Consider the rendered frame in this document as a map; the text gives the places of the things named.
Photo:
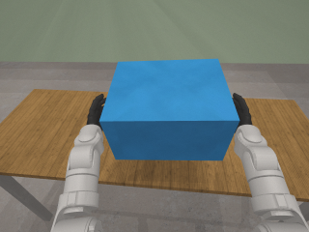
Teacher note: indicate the table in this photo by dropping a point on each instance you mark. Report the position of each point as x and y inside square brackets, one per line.
[37, 136]

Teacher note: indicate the robot left hand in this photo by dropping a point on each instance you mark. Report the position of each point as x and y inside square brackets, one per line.
[96, 110]

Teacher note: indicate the robot left forearm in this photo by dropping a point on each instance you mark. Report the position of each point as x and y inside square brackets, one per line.
[80, 196]

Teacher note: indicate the robot right upper arm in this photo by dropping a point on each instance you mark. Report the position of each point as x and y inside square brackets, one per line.
[271, 226]

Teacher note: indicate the robot left upper arm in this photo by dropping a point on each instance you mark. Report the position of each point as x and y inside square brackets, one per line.
[78, 224]

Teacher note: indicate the robot right hand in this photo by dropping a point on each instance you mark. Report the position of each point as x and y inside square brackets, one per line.
[242, 110]

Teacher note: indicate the robot right forearm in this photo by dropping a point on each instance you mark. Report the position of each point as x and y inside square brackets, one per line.
[271, 198]

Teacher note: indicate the carton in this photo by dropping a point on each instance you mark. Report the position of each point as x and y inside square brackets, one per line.
[169, 110]

